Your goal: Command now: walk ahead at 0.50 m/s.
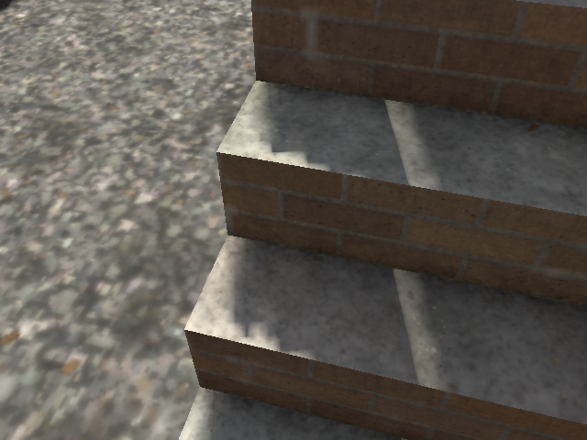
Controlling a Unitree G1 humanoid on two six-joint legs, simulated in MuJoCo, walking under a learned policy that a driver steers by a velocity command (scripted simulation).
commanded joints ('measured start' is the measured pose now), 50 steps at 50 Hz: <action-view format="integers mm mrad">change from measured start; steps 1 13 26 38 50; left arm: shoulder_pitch -47 -48 -50 -50 -50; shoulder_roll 111 111 112 110 109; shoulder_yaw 20 20 21 22 23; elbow -49 -48 -47 -46 -45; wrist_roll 0 -1 -1 -1 -2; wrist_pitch -13 -14 -13 -13 -13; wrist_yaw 3 3 4 3 4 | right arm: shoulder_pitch -27 -26 -25 -26 -26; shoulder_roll -119 -119 -120 -119 -118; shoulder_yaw -24 -25 -26 -26 -27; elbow -45 -43 -43 -42 -41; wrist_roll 1 2 2 1 2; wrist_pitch -11 -11 -11 -11 -11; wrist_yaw -2 -2 -2 -2 -2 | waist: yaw -2 -1 -2 -2 -3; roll -7 -7 -6 -6 -5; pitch -43 -45 -45 -45 -45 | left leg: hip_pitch -52 -52 -50 -47 -46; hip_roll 180 181 182 183 183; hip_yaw -92 -92 -92 -92 -92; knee -5 -5 -5 -6 -7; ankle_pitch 337 342 345 347 346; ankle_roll -26 -26 -27 -26 -26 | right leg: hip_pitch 61 64 65 65 66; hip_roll -99 -99 -99 -99 -99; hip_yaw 85 85 86 87 88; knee -2 -1 -3 -3 -4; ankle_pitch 158 162 166 166 168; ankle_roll -30 -30 -31 -31 -31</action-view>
